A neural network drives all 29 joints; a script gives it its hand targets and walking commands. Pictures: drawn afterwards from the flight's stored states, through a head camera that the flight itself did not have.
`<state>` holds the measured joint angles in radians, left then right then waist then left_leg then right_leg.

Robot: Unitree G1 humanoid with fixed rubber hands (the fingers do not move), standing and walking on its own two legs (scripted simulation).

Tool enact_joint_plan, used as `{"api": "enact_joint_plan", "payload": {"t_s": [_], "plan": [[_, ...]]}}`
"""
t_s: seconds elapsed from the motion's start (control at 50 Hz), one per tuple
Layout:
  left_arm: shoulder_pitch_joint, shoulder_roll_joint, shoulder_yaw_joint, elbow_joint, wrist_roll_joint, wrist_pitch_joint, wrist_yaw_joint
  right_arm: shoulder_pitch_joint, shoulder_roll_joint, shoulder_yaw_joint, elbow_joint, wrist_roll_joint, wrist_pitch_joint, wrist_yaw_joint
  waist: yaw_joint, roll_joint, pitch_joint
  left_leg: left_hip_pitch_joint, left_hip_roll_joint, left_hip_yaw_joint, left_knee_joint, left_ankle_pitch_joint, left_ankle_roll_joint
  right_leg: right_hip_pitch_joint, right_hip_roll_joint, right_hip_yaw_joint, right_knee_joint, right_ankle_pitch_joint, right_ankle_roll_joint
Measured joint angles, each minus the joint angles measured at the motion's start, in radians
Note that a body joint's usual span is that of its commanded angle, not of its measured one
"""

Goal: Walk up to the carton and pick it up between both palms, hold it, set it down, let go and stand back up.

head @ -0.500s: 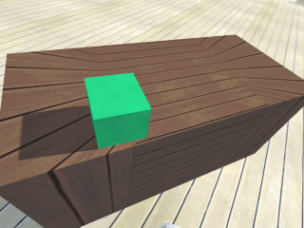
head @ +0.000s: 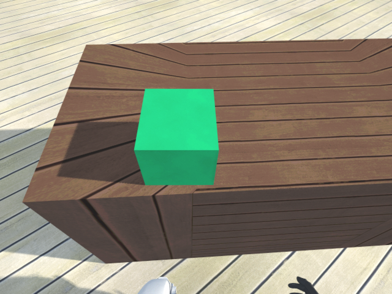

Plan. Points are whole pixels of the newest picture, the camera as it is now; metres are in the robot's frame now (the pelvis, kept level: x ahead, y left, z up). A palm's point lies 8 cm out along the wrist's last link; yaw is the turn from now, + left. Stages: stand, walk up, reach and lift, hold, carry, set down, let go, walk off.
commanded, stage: walk up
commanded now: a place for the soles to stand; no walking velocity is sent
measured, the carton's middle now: (179, 137) +0.48 +0.05 +0.01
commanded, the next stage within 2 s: reach and lift in 1.56 s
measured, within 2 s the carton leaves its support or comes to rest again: neither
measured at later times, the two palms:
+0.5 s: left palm out of the picture +0.07 +0.24 -0.10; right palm out of the picture +0.11 -0.20 -0.11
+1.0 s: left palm out of the picture +0.02 +0.27 -0.11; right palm out of the picture +0.08 -0.23 -0.11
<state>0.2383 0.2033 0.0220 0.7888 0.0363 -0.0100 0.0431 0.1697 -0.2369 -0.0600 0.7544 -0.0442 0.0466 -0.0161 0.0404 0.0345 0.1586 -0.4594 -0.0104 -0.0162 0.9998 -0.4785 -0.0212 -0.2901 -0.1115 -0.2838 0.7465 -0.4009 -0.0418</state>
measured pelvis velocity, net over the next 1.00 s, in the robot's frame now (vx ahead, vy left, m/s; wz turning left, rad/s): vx -0.02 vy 0.01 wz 0.10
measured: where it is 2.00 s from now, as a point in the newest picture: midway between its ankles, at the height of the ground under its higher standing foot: outside the picture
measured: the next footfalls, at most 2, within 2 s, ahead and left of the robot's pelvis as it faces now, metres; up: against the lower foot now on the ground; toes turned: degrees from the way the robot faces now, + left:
left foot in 0.08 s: +0.07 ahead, +0.13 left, +0.00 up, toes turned +5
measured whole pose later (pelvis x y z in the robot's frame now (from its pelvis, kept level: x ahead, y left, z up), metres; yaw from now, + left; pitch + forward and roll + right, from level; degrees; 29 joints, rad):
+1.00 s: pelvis -0.02 +0.01 +0.02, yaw +6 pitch -2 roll -1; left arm 0.21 0.23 0.00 0.92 0.00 0.01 0.02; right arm 0.17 -0.23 -0.01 0.95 0.00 0.02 -0.01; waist 0.00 0.00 0.08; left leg -0.32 -0.03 -0.04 0.57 -0.21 0.02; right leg -0.23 -0.05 -0.09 0.56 -0.28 0.02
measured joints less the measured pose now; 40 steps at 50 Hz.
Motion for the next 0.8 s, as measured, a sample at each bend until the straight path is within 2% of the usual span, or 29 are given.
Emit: {"api": "enact_joint_plan", "payload": {"t_s": [0.04, 0.08, 0.12, 0.14, 0.18, 0.22, 0.28, 0.32, 0.34, 0.5, 0.8], "plan": [[0.003, 0.013, 0.001, -0.003, 0.003, 0.006, 0.0, -0.021, 0.006, 0.001, -0.001, 0.005, 0.0, 0.01, -0.001, -0.01, 0.005, 0.033, 0.013, 0.005, -0.078, 0.021, 0.012, 0.002, -0.019, -0.021, 0.022, -0.015, 0.008], [0.004, 0.027, 0.0, -0.004, 0.004, 0.014, -0.006, -0.035, 0.014, 0.002, -0.001, 0.009, -0.01, 0.018, -0.004, -0.027, 0.008, 0.091, 0.019, 0.016, -0.207, 0.113, 0.034, -0.004, -0.044, -0.033, 0.061, -0.037, 0.02], [-0.007, 0.048, -0.001, 0.002, 0.002, 0.027, -0.017, -0.049, 0.038, 0.003, 0.008, 0.013, -0.027, 0.022, 0.008, -0.082, 0.03, 0.116, -0.02, 0.046, -0.224, 0.128, 0.046, -0.018, -0.09, 0.01, 0.122, -0.045, 0.033], [-0.005, 0.052, -0.003, 0.0, -0.002, 0.036, -0.022, -0.047, 0.045, 0.004, 0.007, 0.023, -0.032, 0.022, 0.011, -0.089, 0.028, 0.118, -0.024, 0.053, -0.216, 0.117, 0.051, -0.037, -0.078, 0.056, 0.166, -0.095, 0.041], [0.004, 0.053, -0.006, -0.004, -0.014, 0.059, -0.026, -0.031, 0.055, 0.006, 0.01, 0.049, -0.034, 0.015, -0.007, -0.08, 0.001, 0.107, -0.02, 0.037, -0.202, 0.1, 0.061, -0.059, -0.025, 0.134, 0.233, -0.24, 0.058], [0.001, 0.053, -0.006, -0.006, -0.02, 0.069, -0.028, -0.013, 0.066, 0.01, 0.018, 0.056, -0.028, 0.001, -0.023, -0.083, -0.025, 0.105, -0.024, 0.024, -0.217, 0.107, 0.062, -0.06, 0.014, 0.194, 0.236, -0.295, 0.061], [-0.006, 0.043, -0.008, -0.01, -0.025, 0.05, -0.028, -0.002, 0.076, 0.023, 0.029, 0.04, -0.022, -0.009, -0.026, -0.093, -0.047, 0.103, -0.029, 0.031, -0.249, 0.131, 0.053, -0.032, 0.034, 0.244, 0.111, -0.203, 0.053], [-0.012, 0.021, -0.013, -0.007, -0.023, 0.026, -0.026, -0.01, 0.07, 0.03, 0.042, 0.033, -0.021, -0.001, -0.032, -0.068, -0.044, 0.103, -0.017, 0.022, -0.246, 0.134, 0.047, 0.0, 0.051, 0.239, 0.009, 0.014, 0.057], [-0.014, 0.007, -0.018, -0.004, -0.022, 0.016, -0.026, -0.013, 0.065, 0.032, 0.052, 0.031, -0.021, 0.004, -0.039, -0.048, -0.042, 0.108, -0.008, 0.009, -0.247, 0.136, 0.043, 0.016, 0.061, 0.226, -0.011, 0.036, 0.06], [-0.009, -0.037, -0.035, 0.027, -0.034, 0.013, -0.041, 0.014, 0.054, 0.056, 0.118, 0.032, -0.029, 0.03, -0.052, -0.009, -0.105, 0.168, -0.013, -0.003, -0.385, 0.212, 0.043, 0.081, 0.059, 0.211, -0.144, 0.068, 0.062], [0.006, 0.01, -0.025, 0.124, -0.036, 0.003, -0.039, 0.075, 0.027, 0.065, 0.233, 0.049, -0.047, 0.022, -0.049, -0.037, -0.111, 0.17, -0.017, -0.014, -0.457, 0.258, 0.047, 0.092, 0.059, 0.198, -0.23, 0.119, 0.064]]}}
